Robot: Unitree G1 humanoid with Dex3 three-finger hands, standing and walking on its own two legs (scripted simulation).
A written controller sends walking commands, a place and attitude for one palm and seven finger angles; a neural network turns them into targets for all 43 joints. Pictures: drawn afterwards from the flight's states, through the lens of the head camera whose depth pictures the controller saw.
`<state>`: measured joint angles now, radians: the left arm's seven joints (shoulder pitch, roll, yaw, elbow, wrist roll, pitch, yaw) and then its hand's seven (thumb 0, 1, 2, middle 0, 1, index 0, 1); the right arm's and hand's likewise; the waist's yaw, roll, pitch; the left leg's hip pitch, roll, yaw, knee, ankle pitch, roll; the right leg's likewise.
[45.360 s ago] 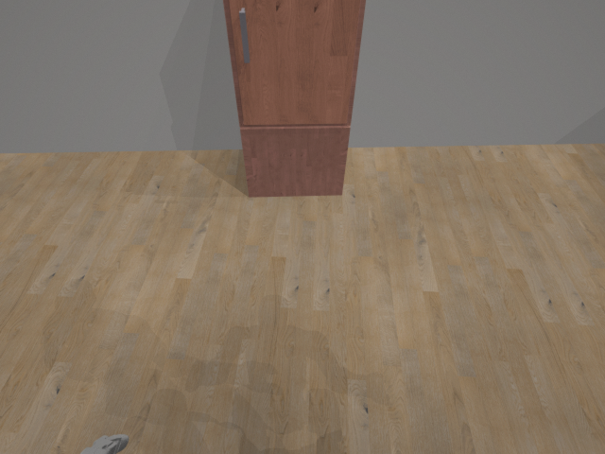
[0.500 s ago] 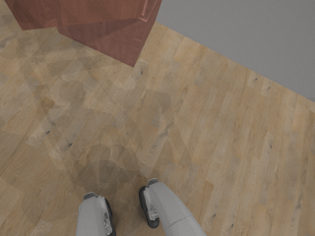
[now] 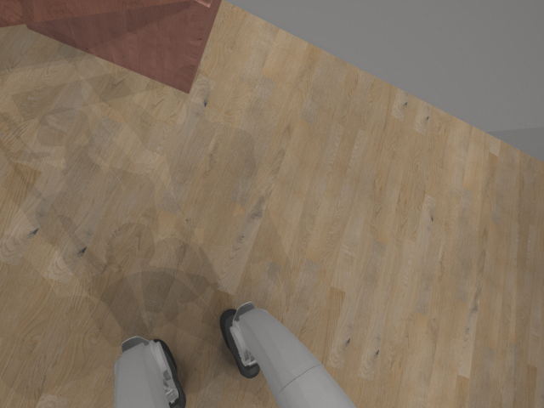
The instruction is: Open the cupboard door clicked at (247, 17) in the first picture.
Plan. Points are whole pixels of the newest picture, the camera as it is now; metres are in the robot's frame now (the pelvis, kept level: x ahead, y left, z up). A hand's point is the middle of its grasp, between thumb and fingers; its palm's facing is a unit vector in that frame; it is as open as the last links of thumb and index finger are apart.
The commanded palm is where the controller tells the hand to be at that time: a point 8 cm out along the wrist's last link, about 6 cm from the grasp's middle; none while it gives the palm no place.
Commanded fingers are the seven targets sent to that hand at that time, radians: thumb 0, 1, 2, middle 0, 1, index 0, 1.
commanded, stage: move the hooked fingers beside the handle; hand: left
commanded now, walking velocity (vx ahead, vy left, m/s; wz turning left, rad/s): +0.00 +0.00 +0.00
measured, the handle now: out of the picture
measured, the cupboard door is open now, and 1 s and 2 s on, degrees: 41 41 41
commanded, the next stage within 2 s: none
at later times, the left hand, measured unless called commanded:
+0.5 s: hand out of the picture +0.65 +0.28 +0.11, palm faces +0.17 -0.99 +0.03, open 14.0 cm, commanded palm +0.69 +0.23 +0.10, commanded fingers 0.00 -0.50 0.30 -0.30 -1.20 -0.30 -1.20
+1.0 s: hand out of the picture +0.63 +0.27 +0.11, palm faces +0.17 -0.99 +0.00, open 14.0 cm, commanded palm +0.71 +0.22 +0.09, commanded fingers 0.00 -0.50 0.30 -0.30 -1.20 -0.30 -1.20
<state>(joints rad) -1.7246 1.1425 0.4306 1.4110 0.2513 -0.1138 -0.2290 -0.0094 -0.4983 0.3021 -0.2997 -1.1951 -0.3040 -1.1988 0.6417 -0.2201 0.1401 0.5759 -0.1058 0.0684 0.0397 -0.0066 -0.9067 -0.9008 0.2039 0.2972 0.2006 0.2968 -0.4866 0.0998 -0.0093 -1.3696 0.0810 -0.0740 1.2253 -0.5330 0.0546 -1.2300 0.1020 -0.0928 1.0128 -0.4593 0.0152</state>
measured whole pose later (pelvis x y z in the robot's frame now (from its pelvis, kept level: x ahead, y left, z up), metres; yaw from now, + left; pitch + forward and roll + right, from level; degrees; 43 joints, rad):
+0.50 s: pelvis -0.01 +0.01 +0.00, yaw +1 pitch +37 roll -14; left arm -1.73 1.06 0.39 1.45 0.24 -0.11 -0.21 -0.01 -0.50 0.30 -0.30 -1.20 -0.30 -1.20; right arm 0.65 -0.25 0.12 0.57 -0.12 0.04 0.07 -0.01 -0.91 -0.90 0.20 0.30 0.20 0.30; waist -0.48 0.10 -0.02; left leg -1.35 0.05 -0.11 1.22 -0.53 0.07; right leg -1.19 0.10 -0.10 0.99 -0.44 0.02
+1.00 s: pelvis -0.03 +0.01 -0.02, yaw +0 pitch +38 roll -13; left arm -1.77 1.13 0.34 1.45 0.26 -0.09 -0.21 -0.01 -0.50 0.30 -0.30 -1.20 -0.30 -1.20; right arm 0.63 -0.23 0.16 0.60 -0.10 0.01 0.05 -0.01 -0.91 -0.90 0.20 0.30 0.20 0.30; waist -0.52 0.11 -0.03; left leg -1.46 0.06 -0.10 1.30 -0.52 0.07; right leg -1.31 0.10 -0.09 1.08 -0.45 0.04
